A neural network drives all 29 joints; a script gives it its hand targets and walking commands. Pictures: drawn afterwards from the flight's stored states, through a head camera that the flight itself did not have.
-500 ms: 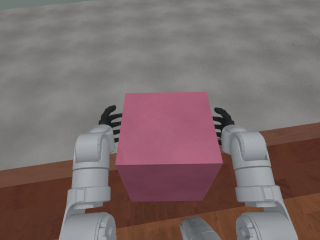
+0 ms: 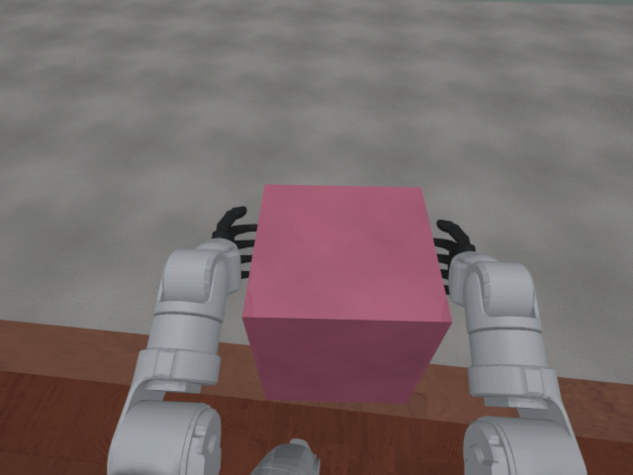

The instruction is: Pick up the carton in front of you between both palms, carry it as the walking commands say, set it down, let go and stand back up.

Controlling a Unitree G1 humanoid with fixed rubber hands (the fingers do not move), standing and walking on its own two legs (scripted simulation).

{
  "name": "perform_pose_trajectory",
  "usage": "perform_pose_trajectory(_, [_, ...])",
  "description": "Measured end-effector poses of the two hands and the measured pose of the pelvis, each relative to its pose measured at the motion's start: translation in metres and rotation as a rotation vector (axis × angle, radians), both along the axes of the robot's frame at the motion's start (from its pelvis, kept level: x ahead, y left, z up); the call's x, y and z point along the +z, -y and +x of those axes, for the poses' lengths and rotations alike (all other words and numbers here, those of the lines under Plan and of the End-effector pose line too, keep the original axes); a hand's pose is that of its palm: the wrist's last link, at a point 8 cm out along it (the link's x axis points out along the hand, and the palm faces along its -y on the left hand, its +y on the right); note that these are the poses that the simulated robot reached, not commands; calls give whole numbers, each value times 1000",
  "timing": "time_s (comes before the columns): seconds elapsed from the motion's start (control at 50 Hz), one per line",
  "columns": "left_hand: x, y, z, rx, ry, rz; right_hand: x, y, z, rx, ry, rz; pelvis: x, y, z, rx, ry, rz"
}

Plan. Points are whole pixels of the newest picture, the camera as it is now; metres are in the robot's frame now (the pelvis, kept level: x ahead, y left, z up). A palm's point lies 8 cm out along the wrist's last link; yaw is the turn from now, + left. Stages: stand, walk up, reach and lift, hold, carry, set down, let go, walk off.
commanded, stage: carry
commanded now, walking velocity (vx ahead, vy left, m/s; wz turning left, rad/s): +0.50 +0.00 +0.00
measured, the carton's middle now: (339, 299) +0.34 +0.04 +0.01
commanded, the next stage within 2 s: none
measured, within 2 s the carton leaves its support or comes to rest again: neither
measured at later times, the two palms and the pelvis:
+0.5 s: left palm (295, 207) +0.76 +0.18 -0.21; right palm (411, 205) +0.79 -0.12 -0.20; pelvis +0.43 +0.00 -0.28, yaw -1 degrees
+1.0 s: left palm (330, 161) +1.22 +0.13 -0.40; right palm (410, 173) +1.18 -0.17 -0.40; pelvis +0.86 +0.03 -0.48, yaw -1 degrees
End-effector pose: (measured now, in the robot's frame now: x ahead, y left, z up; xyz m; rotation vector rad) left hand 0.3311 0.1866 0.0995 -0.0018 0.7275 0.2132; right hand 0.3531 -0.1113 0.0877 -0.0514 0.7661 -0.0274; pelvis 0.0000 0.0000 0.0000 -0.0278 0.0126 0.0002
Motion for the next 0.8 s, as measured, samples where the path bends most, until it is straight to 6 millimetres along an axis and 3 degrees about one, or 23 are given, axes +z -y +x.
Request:
perform_pose_trajectory(0.06, [-30,5,76,-65,61,1,-33,6,53,-54,62,-19,-50,-11,61,7,7,10])
perform_pose_trajectory(0.12, [-72,23,142,-136,54,2,-80,23,95,-122,54,-22,-91,-23,110,7,-17,41])
perform_pose_trajectory(0.24, [-174,50,233,-201,-88,-7,-176,46,162,-207,-90,-24,-138,-32,205,2,-32,59])
perform_pose_trajectory(0.3, [-216,55,281,-198,-80,-37,-205,53,216,-214,-81,-42,-169,-26,258,-13,-25,55])
perform_pose_trajectory(0.34, [-238,54,317,-179,-40,-39,-222,54,262,-193,-42,-44,-196,-20,297,-22,-7,62])
perform_pose_trajectory(0.38, [-255,46,351,-124,30,-28,-239,48,318,-132,28,-40,-233,-13,338,-29,6,66])
perform_pose_trajectory(0.42, [-275,33,379,-75,60,-8,-257,34,365,-87,62,-23,-255,-9,369,-39,10,17])
perform_pose_trajectory(0.5, [-312,7,425,25,19,-50,-291,7,436,-15,21,-32,-278,3,432,-14,-16,9])
perform_pose_trajectory(0.58, [-332,-10,484,69,1,-48,-322,-11,501,16,1,-6,-296,1,493,-14,-32,4])
perform_pose_trajectory(0.64, [-336,-16,542,60,43,-32,-337,-16,552,5,44,10,-319,-7,546,-14,-23,8])
perform_pose_trajectory(0.7, [-343,-18,612,11,110,-15,-350,-17,607,-26,113,14,-355,-20,609,-3,-7,1])
perform_pose_trajectory(0.76, [-362,-4,690,-89,170,-1,-371,-4,657,-95,173,-17,-403,-31,668,11,-2,28])
perform_pose_trajectory(0.8, [-384,9,728,-133,137,1,-393,9,682,-131,140,-31,-421,-37,701,0,-2,61])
